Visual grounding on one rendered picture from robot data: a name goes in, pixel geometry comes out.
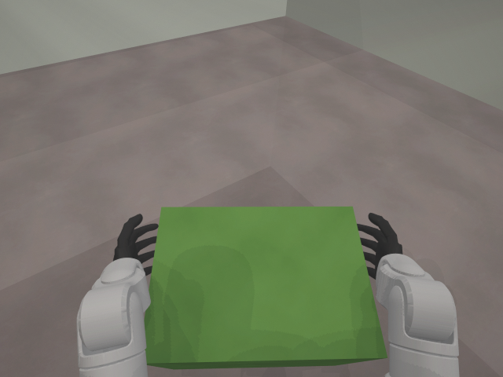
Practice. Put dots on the right robot forearm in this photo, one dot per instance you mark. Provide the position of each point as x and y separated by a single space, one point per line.
422 320

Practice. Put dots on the carton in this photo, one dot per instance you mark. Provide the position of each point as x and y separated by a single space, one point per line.
260 287

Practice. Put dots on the left robot forearm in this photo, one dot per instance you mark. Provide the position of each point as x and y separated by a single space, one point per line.
110 323

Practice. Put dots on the left robot hand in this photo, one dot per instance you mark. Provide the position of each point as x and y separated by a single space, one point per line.
127 248

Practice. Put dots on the right robot hand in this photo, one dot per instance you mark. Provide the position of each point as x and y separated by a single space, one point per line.
387 241

